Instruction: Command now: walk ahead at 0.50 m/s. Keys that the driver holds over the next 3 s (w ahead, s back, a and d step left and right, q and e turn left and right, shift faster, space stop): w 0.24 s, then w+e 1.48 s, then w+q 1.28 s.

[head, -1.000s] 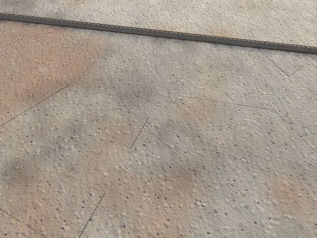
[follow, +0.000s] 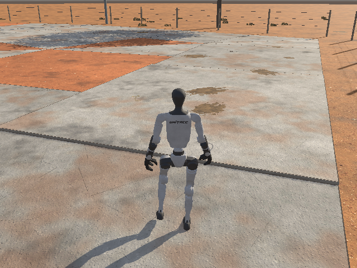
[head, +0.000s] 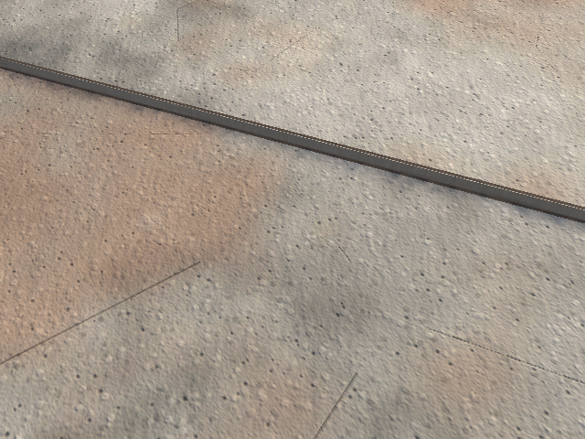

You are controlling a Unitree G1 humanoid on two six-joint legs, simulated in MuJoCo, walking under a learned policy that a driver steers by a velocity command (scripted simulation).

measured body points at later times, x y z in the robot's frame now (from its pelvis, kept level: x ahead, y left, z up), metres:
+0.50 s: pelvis +0.29 +0.07 +0.00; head +0.31 +0.08 +0.45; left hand +0.40 +0.34 -0.13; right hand +0.35 -0.21 -0.11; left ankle +0.32 +0.16 -0.74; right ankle +0.27 -0.09 -0.65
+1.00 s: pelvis +0.54 -0.04 -0.01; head +0.58 -0.06 +0.44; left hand +0.75 +0.18 -0.12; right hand +0.56 -0.34 -0.12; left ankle +0.52 +0.14 -0.64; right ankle +0.56 -0.11 -0.74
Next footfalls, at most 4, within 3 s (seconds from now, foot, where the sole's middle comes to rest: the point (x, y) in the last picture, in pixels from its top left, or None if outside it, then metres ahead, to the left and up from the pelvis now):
0.30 left None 0.36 0.16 -0.78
0.86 right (371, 391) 0.60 -0.12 -0.78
1.34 left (346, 267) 0.95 -0.08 -0.78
1.84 right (490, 271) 0.95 -0.47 -0.78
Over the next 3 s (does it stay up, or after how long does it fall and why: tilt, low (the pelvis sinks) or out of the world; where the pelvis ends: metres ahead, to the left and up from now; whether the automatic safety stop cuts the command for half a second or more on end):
stays up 1.42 -0.69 0.03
